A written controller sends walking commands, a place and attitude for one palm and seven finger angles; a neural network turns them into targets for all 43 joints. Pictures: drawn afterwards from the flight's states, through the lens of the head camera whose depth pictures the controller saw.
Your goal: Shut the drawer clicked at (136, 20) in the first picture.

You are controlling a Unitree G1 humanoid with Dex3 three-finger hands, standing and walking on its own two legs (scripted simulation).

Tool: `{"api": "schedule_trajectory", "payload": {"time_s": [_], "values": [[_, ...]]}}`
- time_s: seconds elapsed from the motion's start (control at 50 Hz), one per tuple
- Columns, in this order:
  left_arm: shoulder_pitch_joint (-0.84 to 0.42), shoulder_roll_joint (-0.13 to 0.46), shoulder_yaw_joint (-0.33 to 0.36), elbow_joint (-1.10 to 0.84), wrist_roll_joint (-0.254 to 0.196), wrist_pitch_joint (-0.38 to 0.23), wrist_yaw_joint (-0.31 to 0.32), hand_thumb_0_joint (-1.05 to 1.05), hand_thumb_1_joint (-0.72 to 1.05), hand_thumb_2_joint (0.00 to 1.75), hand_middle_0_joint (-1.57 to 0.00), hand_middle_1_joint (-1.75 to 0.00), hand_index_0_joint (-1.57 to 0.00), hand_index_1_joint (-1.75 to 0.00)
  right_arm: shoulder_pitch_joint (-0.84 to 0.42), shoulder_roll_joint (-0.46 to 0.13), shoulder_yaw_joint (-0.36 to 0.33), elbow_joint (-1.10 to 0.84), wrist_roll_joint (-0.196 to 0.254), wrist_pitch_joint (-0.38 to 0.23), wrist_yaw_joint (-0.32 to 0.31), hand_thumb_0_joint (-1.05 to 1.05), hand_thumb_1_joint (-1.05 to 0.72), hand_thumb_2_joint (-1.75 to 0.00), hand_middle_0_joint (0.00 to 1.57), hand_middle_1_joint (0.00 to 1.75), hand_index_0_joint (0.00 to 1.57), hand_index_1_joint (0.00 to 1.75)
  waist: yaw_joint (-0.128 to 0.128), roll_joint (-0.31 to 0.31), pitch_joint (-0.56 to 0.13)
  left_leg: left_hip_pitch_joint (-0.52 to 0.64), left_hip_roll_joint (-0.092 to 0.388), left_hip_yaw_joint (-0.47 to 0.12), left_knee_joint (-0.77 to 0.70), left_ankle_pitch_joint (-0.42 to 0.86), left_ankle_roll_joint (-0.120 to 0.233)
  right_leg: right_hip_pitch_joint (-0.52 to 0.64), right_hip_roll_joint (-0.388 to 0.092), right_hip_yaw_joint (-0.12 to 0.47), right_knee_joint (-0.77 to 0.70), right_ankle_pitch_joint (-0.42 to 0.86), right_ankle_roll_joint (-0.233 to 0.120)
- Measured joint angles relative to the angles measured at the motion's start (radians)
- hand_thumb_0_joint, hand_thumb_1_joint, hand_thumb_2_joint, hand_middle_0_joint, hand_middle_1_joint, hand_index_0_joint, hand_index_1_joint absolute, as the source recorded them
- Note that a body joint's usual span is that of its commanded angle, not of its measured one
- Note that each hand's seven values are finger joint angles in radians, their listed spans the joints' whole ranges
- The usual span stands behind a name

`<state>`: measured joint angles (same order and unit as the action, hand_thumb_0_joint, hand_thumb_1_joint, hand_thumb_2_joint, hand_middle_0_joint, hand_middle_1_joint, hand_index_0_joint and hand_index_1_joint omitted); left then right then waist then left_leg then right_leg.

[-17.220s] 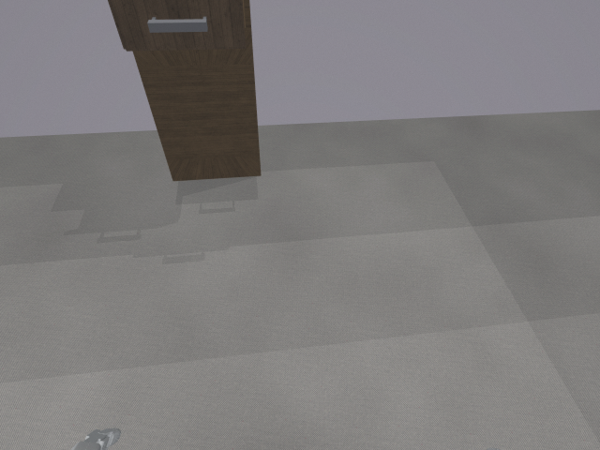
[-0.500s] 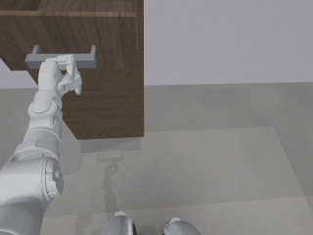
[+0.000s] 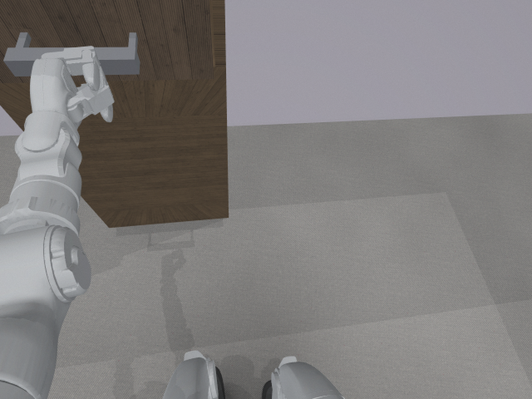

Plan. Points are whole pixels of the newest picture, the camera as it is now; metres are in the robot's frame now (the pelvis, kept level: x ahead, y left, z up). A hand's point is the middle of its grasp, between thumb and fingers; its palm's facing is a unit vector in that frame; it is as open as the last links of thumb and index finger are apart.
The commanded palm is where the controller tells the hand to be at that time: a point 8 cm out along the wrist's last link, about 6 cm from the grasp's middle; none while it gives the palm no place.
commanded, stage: push the drawer shut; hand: left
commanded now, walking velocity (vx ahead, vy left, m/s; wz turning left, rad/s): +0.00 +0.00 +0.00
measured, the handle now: (78, 50) +0.62 +0.22 +0.10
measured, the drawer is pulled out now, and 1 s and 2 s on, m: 0.04 0.00 0.00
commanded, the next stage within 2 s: pull the fist back off the drawer in 0.64 s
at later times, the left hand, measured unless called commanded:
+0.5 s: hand (105, 69) +0.58 +0.18 +0.10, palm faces +0.02 -1.00 -0.02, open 3.2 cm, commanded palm +0.59 +0.21 +0.10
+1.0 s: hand (105, 68) +0.58 +0.18 +0.11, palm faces +0.02 -1.00 -0.02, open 3.4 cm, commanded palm +0.58 +0.20 +0.10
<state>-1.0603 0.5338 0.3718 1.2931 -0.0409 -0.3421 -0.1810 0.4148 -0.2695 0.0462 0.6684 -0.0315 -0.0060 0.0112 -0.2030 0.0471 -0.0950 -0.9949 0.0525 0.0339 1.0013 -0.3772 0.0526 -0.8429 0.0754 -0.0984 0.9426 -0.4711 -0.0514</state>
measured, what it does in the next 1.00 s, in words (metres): stands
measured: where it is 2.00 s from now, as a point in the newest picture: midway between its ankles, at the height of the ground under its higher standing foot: outside the picture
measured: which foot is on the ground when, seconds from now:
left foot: down 0.00-1.00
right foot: down 0.00-1.00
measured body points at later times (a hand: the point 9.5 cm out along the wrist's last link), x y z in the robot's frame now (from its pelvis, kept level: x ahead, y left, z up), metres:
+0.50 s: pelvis +0.00 +0.00 -0.01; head +0.16 +0.03 +0.41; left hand +0.57 +0.23 +0.11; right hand -0.07 -0.25 -0.10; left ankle +0.05 +0.09 -0.67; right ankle -0.02 -0.09 -0.67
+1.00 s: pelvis -0.02 +0.01 -0.01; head +0.15 +0.04 +0.40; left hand +0.57 +0.23 +0.11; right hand -0.08 -0.25 -0.10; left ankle +0.05 +0.09 -0.67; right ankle -0.02 -0.09 -0.67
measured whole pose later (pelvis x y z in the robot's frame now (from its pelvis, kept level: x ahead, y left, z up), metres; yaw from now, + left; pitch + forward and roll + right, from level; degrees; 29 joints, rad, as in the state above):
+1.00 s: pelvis -0.02 +0.01 -0.01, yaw +0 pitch +26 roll -6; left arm -1.32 0.68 0.35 1.42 0.03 -0.25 -0.15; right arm 0.47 -0.28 0.08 0.68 -0.06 -0.03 0.02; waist -0.29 0.06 -0.08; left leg -1.15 0.06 0.00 1.06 -0.36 0.06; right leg -0.98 0.08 -0.13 0.98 -0.45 -0.05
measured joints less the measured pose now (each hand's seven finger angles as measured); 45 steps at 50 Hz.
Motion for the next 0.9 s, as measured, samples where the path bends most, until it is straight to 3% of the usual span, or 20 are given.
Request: {"api": "schedule_trajectory", "payload": {"time_s": [0.38, 0.6, 0.76, 0.9], "values": [[-0.153, 0.092, 0.015, 0.085, 0.048, 0.034, 0.023, 0.05, 0.83, 0.92, -1.4, -1.6, -1.4, -1.6, 0.038, -0.005, 0.014, 0.007, -0.024, 0.016, 0.008, 0.01, -0.91, -0.9, 0.2, 0.29, 0.2, 0.3, -0.054, 0.009, 0.012, -0.076, 0.005, -0.012, 0.025, -0.006, 0.004, -0.064, 0.006, -0.01, 0.006, 0.001, 0.004], [-0.206, 0.134, -0.001, 0.122, 0.066, 0.063, 0.013, 0.05, 0.74, 0.94, -1.4, -1.6, -1.4, -1.6, 0.054, -0.003, 0.025, 0.016, -0.028, 0.014, 0.008, 0.01, -0.91, -0.9, 0.2, 0.29, 0.2, 0.3, -0.068, 0.013, 0.012, -0.108, 0.007, -0.03, 0.039, 0.0, 0.003, -0.087, 0.012, -0.027, 0.008, 0.009, 0.002], [-0.248, 0.142, -0.039, 0.133, 0.052, 0.071, 0.028, 0.08, 0.74, 0.95, -1.4, -1.6, -1.4, -1.6, 0.052, -0.012, 0.032, 0.027, -0.03, -0.013, 0.002, 0.01, -0.91, -0.9, 0.2, 0.29, 0.2, 0.3, -0.077, 0.017, 0.015, -0.143, 0.002, -0.039, 0.051, 0.01, 0.005, -0.119, 0.007, -0.038, 0.024, 0.013, 0.003], [-0.26, 0.155, -0.029, 0.13, 0.064, 0.085, 0.027, 0.07, 0.75, 0.95, -1.4, -1.6, -1.4, -1.6, 0.049, -0.018, 0.035, 0.02, -0.032, -0.027, -0.001, 0.01, -0.91, -0.9, 0.2, 0.29, 0.2, 0.3, -0.085, 0.017, 0.017, -0.159, 0.005, -0.036, 0.059, 0.015, 0.009, -0.137, 0.009, -0.035, 0.034, 0.019, 0.005]]}}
